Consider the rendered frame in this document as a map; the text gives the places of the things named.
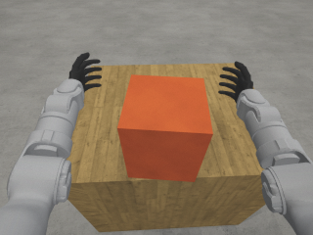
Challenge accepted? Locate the pedestal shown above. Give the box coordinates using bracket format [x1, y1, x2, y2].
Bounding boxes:
[67, 63, 266, 233]

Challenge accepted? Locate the right robot hand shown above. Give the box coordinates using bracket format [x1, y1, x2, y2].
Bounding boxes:
[218, 61, 253, 103]

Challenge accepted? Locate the right robot upper arm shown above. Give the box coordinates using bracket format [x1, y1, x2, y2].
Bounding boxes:
[260, 162, 313, 235]

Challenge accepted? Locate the robot right forearm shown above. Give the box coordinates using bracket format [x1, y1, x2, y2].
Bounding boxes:
[236, 89, 313, 169]

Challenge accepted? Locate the left robot hand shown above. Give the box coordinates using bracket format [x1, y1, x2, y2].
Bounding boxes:
[68, 52, 102, 93]

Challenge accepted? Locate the robot left forearm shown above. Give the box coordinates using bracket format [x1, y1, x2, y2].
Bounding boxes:
[7, 78, 85, 200]

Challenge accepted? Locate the carton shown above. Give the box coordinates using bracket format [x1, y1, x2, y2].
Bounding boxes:
[117, 74, 213, 182]

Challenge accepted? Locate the left robot upper arm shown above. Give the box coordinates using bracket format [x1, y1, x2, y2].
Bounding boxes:
[0, 155, 72, 235]

